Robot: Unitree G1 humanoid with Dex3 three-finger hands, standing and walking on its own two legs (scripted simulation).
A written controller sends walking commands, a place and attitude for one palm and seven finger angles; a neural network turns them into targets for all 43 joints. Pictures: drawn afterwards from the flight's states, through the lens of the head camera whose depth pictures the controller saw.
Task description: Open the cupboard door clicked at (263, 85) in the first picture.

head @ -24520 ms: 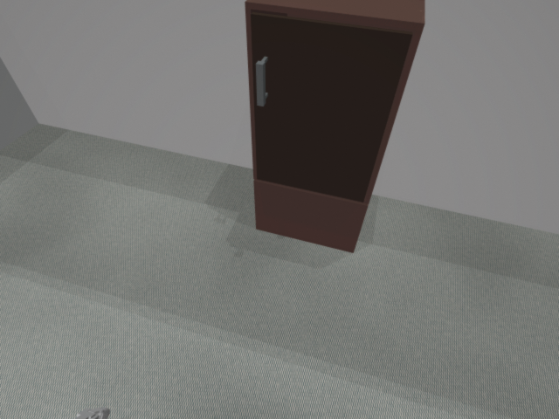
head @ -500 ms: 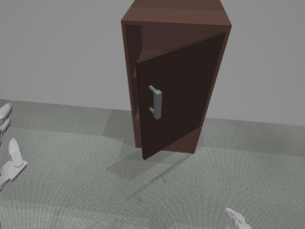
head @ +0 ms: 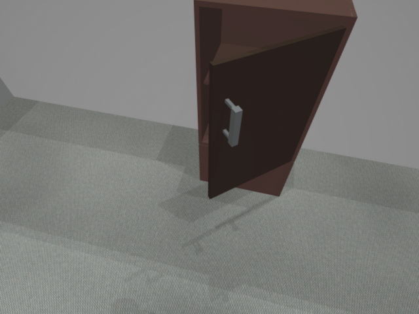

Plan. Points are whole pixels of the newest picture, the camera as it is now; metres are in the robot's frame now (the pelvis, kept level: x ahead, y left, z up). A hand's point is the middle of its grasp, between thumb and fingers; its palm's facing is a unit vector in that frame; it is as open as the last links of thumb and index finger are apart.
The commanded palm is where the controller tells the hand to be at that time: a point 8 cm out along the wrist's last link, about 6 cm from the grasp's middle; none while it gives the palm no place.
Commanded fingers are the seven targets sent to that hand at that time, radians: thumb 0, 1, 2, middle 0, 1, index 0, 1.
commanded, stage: let the arm hang, fingers relaxed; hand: left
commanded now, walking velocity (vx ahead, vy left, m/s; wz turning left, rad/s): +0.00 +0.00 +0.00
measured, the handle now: (230, 122) +0.58 -0.02 +0.00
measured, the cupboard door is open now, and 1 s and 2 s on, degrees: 42 42 42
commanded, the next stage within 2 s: look to check the result in 0.58 s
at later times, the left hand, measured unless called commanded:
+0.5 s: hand out of the picture -0.01 +0.19 -0.17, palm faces +0.03 -0.98 -0.18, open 7.3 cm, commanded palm none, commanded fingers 0.00 0.90 0.90 -0.20 -0.30 -0.20 -0.30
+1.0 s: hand out of the picture +0.00 +0.20 -0.17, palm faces +0.02 -0.98 -0.19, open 7.3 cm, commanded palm none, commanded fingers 0.00 0.90 0.90 -0.20 -0.30 -0.20 -0.30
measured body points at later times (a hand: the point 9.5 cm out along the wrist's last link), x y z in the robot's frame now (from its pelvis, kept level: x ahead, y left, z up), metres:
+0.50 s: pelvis -0.01 +0.03 +0.00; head +0.00 +0.02 +0.45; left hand -0.02 +0.24 -0.16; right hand -0.06 -0.17 -0.16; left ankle -0.01 +0.12 -0.74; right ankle +0.03 -0.07 -0.74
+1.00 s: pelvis +0.00 +0.03 +0.00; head +0.01 +0.03 +0.45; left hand +0.00 +0.25 -0.16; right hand -0.02 -0.17 -0.16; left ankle -0.01 +0.12 -0.74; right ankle +0.03 -0.07 -0.74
